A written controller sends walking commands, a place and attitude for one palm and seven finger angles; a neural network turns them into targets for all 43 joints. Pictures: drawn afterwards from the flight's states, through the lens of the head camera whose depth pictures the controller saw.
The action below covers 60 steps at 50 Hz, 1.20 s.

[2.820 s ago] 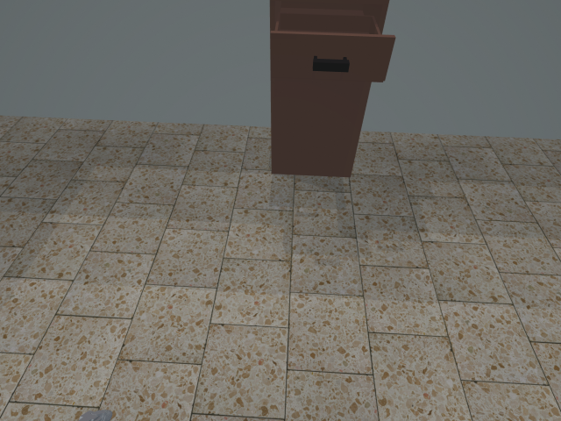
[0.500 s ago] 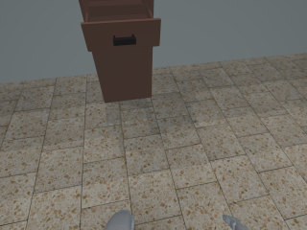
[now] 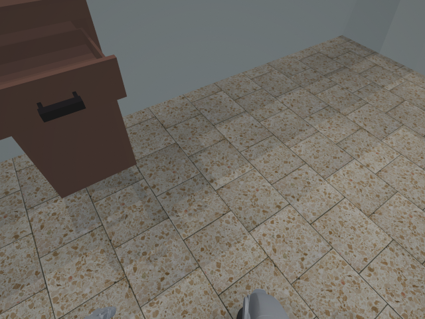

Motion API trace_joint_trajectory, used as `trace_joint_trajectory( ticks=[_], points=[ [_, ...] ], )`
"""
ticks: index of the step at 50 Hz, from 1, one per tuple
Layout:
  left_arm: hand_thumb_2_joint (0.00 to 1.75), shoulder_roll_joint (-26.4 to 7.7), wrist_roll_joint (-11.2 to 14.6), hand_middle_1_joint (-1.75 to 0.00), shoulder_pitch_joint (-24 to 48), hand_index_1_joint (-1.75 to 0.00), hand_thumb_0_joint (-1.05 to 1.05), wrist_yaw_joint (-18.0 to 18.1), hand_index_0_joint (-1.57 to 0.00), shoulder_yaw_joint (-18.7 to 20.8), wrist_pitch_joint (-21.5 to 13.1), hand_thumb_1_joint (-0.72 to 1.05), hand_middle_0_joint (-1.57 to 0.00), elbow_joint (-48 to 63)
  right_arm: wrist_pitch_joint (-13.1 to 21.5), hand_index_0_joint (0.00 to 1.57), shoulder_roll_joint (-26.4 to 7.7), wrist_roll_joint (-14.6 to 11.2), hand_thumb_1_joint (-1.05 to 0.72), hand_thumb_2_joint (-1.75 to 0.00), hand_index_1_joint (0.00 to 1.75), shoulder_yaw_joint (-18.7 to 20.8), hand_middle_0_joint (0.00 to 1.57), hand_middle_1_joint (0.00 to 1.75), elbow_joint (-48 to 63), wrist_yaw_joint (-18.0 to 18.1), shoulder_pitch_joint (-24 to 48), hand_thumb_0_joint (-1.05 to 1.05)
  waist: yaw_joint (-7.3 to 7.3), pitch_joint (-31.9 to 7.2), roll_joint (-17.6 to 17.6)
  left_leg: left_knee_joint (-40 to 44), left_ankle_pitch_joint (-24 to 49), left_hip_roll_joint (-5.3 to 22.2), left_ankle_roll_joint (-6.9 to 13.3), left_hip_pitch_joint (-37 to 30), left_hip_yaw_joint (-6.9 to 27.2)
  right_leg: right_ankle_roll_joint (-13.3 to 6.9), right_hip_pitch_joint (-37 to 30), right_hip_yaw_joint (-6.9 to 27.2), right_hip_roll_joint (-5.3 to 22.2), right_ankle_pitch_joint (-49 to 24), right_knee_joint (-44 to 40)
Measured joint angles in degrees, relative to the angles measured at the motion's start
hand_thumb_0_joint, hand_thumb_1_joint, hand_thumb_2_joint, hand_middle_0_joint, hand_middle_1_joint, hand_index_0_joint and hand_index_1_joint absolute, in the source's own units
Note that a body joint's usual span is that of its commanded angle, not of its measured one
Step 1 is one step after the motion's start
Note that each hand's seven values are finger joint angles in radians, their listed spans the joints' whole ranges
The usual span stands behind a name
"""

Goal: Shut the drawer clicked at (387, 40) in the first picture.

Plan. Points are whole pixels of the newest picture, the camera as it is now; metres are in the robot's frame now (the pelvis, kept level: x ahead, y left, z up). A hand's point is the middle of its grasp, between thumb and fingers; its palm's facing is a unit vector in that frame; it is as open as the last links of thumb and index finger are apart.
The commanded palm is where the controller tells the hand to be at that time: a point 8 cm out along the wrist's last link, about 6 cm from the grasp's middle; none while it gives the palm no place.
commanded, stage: walk to a spot facing it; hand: left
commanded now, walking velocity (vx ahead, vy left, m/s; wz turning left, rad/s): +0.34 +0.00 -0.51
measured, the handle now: (60, 104) +0.65 +0.43 +0.00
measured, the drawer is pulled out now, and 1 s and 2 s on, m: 0.30 0.30 0.30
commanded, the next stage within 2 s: turn to face it in 0.32 s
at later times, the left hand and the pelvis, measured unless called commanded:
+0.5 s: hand (149, 266) +0.26 +0.15 -0.18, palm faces -0.10 -0.97 -0.20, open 7.2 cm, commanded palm none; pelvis +0.19 -0.04 -0.01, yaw -8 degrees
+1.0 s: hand (147, 235) +0.34 +0.17 -0.17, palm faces +0.12 -0.97 -0.22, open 7.4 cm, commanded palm none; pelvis +0.26 -0.03 +0.00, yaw +6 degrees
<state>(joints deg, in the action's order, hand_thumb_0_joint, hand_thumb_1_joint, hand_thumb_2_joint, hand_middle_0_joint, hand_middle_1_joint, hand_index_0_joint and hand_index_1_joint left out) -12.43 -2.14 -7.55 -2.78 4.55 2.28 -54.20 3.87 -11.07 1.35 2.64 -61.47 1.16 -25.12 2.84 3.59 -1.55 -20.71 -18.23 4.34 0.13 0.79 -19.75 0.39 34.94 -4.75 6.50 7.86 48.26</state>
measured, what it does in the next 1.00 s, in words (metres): walks ahead: right foot, then left foot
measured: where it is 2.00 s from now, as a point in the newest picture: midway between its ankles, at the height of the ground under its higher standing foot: (221, 313)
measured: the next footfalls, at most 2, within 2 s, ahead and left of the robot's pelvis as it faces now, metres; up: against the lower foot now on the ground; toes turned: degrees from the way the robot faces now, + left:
right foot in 0.14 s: +0.21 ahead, -0.13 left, +0.00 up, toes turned -12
left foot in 0.56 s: +0.35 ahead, +0.06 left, +0.00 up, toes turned +1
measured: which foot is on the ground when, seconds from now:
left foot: down 0.00-0.14, up 0.16-0.54, down 0.56-1.00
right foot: up 0.00-0.12, down 0.14-0.58, up 0.60-1.00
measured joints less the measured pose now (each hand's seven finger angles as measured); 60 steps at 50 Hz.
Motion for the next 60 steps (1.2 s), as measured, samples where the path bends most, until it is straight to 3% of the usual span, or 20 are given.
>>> trace_joint_trajectory(
  ticks=[5, 7, 8, 10, 11, 13, 16, 20, 27, 29, 32, 35, 41, 50, 54, 55, 58, 60],
  points=[
    [0.9, 0.8, 0.2, -0.3, 4.1, -0.3, 0.0, -0.1, -0.2, -1.0, -0.8, 0.91, -0.19, 0.8, -0.7, 0.2, 0.6, 0.4, -0.91, -0.9, 0.3, -0.4, 0.2, 0.3, -1.2, -0.3, -3.5, 0.0, 2.4, 1.6, 1.2, -3.4, -5.6, 2.8, -3.2, -3.2, -2.8, -2.9, -5.6, -2.7, -2.7, 5.1, -9.5],
    [0.9, 0.6, 0.2, -0.3, 4.9, -0.3, 0.0, -0.2, -0.2, -1.4, -2.4, 0.91, -0.2, 1.5, -1.3, 0.2, 1.5, 0.1, -0.91, -0.9, 0.3, -0.7, 0.2, 0.3, -1.7, -0.7, -5.1, 0.0, 2.45, 1.7, 1.0, -12.6, -9.0, 5.5, -3.9, -1.2, -2.6, -5.0, -10.1, -3.9, -4.2, 2.8, -14.7],
    [0.9, 0.5, 0.3, -0.3, 5.1, -0.3, 0.0, 0.1, -0.2, -1.4, -3.5, 0.91, -0.2, 1.9, -1.8, 0.2, 2.0, -0.3, -0.91, -0.9, 0.3, -0.9, 0.2, 0.3, -2.0, -0.9, -5.0, 0.0, 2.01, 1.9, 0.7, -22.3, -10.6, 6.4, -3.7, 2.3, 0.0, -5.4, -9.7, -3.8, -4.5, 1.0, -13.1],
    [0.9, 0.7, 1.1, -0.3, 4.8, -0.3, 0.0, 0.8, -0.2, -1.6, -4.6, 0.91, -0.2, 2.0, -2.9, 0.2, 2.4, -0.8, -0.91, -0.9, 0.3, -1.0, 0.2, 0.3, -2.1, -0.9, -2.8, 0.01, 1.83, 2.7, 0.7, -41.4, -11.5, 5.7, -2.9, 10.7, 8.0, -5.7, -10.4, -3.6, -5.6, 3.9, -10.2],
    [0.9, 0.9, 1.4, -0.3, 4.2, -0.3, 0.0, 1.1, -0.2, -1.7, -4.7, 0.91, -0.2, 1.9, -3.2, 0.2, 2.4, -0.8, -0.91, -0.9, 0.3, -0.9, 0.2, 0.3, -1.8, -0.8, -1.3, 0.01, 1.73, 2.7, 0.9, -47.6, -9.9, 5.3, -2.6, 14.5, 10.6, -5.6, -11.7, -3.4, -6.2, 5.1, -10.7],
    [0.9, 1.4, 1.4, -0.3, 2.4, -0.3, 0.0, 1.8, -0.2, -2.0, -4.6, 0.91, -0.2, 1.0, -3.5, 0.2, 2.2, -0.4, -0.91, -0.9, 0.3, -0.7, 0.2, 0.3, -0.4, -0.7, 2.1, 0.01, 1.54, 2.4, 1.4, -52.1, -5.8, 5.2, -2.4, 20.9, 13.6, -5.1, -14.6, -2.8, -7.5, 5.2, -13.9],
    [0.9, 2.0, 1.2, -0.3, -0.7, -0.3, 0.0, 2.7, -0.2, -1.9, -4.5, 0.91, -0.2, -1.0, -3.3, 0.2, 2.0, 0.0, -0.91, -0.9, 0.3, -0.4, 0.2, 0.3, 2.6, -0.6, 7.2, 0.01, 1.35, 1.0, 1.9, -47.5, -2.1, 5.5, -2.8, 27.6, 15.2, -5.2, -18.0, -1.7, -8.8, 4.1, -18.5],
    [0.9, 1.1, 1.0, -0.3, -3.7, -0.3, -0.01, 3.1, -0.21, -1.1, -4.6, 0.94, -0.2, -2.5, -2.9, 0.2, 1.9, 0.2, -0.91, -0.9, 0.3, -0.1, 0.2, 0.3, 5.5, -1.0, 11.9, 0.0, -0.26, -1.0, 2.4, -36.6, 1.9, 5.4, -3.2, 30.8, 15.6, -4.9, -21.3, -0.9, -9.7, 4.4, -22.0],
    [0.9, 0.3, 1.0, -0.3, -8.4, -0.3, -0.01, 3.2, -0.2, -1.7, -4.3, 0.92, -0.2, -5.1, -2.2, 0.2, 1.1, -0.2, -0.92, -0.9, 0.3, -0.6, 0.2, 0.3, 6.0, -1.4, 16.0, 0.0, -3.31, -2.2, 1.9, -16.7, 5.6, 1.8, -2.0, 22.9, 14.3, -2.6, -27.0, -1.1, -9.4, 9.1, -21.8],
    [0.9, 0.0, 1.3, -0.3, -9.5, -0.3, 0.0, 3.4, -0.2, -1.9, -3.8, 0.92, -0.2, -5.9, -1.6, 0.2, 1.1, -0.2, -0.91, -0.9, 0.3, -1.0, 0.2, 0.3, 5.6, -1.3, 15.9, 0.0, -3.59, -2.4, 0.8, -13.4, 7.2, 0.0, 0.5, 20.0, 14.0, -1.5, -27.0, -1.7, -8.1, 12.4, -17.8],
    [0.9, 0.0, 1.3, -0.3, -9.5, -0.3, 0.0, 3.8, -0.2, -2.1, -2.4, 0.92, -0.2, -6.8, -1.9, 0.2, 1.7, 0.0, -0.91, -0.9, 0.3, -1.8, 0.2, 0.3, 5.3, -0.9, 15.7, 0.0, -4.21, -1.8, -0.9, -14.0, 5.0, -2.0, 3.5, 19.1, 13.6, -0.1, -21.2, -0.3, -6.4, 21.5, -1.5],
    [0.9, 0.5, 1.1, -0.3, -8.5, -0.3, 0.0, 3.5, -0.2, -2.0, -1.6, 0.91, -0.2, -6.8, -2.7, 0.2, 2.1, -0.2, -0.91, -0.9, 0.3, -2.1, 0.2, 0.3, 5.1, -0.5, 14.6, 0.0, -3.91, -1.2, -0.7, -10.2, 6.5, -3.5, 3.9, 17.5, 14.7, 1.1, -15.1, 0.9, -5.3, 20.3, 9.2],
    [0.9, 1.3, 1.1, -0.3, -6.6, -0.3, 0.0, 3.6, -0.2, -1.2, -0.5, 0.91, -0.2, -4.4, -4.1, 0.21, 1.5, -0.6, -0.93, -0.9, 0.3, -1.0, 0.2, 0.3, 4.5, -0.5, 12.5, 0.0, -3.12, -1.0, 0.0, -4.8, 9.3, -5.7, 4.4, 16.0, 17.5, 3.2, -8.9, 3.6, -2.8, 14.6, 10.8],
    [0.9, 0.9, 1.5, -0.3, -1.8, -0.3, 0.0, 4.0, -0.2, -0.6, 0.4, 0.91, -0.2, -0.4, -5.9, 0.21, 0.2, -0.1, -0.91, -0.9, 0.3, 0.8, 0.2, 0.3, 5.1, -0.9, 10.2, 0.0, -0.4, -0.9, 2.1, -5.8, 9.5, -7.3, 2.8, 17.5, 23.7, 3.7, -11.8, 4.7, -4.6, 16.1, -0.8],
    [0.9, 1.0, 1.8, -0.3, -0.6, -0.3, 0.0, 4.2, -0.2, -0.9, -0.5, 0.91, -0.2, 2.2, -6.8, 0.21, -1.0, -0.3, -0.91, -0.9, 0.3, 1.8, 0.2, 0.3, 5.8, -1.1, 9.7, 0.0, 0.04, -1.4, 3.3, -8.6, 8.8, -8.5, 1.1, 19.6, 26.7, 2.7, -17.9, 4.3, -6.2, 11.9, -13.5],
    [0.9, 0.8, 1.7, -0.3, -0.7, -0.3, 0.0, 4.3, -0.2, -1.1, -1.0, 0.91, -0.2, 3.0, -7.0, 0.21, -1.2, -0.5, -0.91, -0.9, 0.3, 2.0, 0.2, 0.3, 6.2, -1.2, 9.5, 0.0, -0.21, -1.9, 3.1, -10.7, 7.4, -9.1, 0.7, 20.9, 26.7, 1.6, -19.7, 4.3, -5.8, 9.8, -18.0],
    [0.9, 1.6, 1.2, -0.3, -0.7, -0.3, 0.0, 4.4, -0.2, -1.8, -1.2, 0.91, -0.2, 3.8, -7.9, 0.21, -2.8, -0.3, -0.91, -0.9, 0.3, 3.0, 0.2, 0.3, 6.4, -1.4, 10.4, 0.01, -0.13, -1.2, 4.8, -26.5, -4.3, -8.2, -0.9, 26.2, 24.6, -0.9, -20.2, 1.4, -5.5, 8.8, -16.6],
    [0.9, 1.8, 1.2, -0.3, -1.4, -0.3, 0.0, 4.4, -0.2, -2.2, -1.2, 0.91, -0.2, 4.1, -8.3, 0.2, -3.5, -0.1, -0.91, -0.9, 0.3, 3.2, 0.2, 0.3, 6.7, -1.8, 11.0, 0.01, -0.08, -1.0, 4.7, -37.1, -4.7, -7.0, -1.8, 29.1, 22.2, -1.4, -21.6, -0.2, -4.6, 9.0, -17.6]
  ],
)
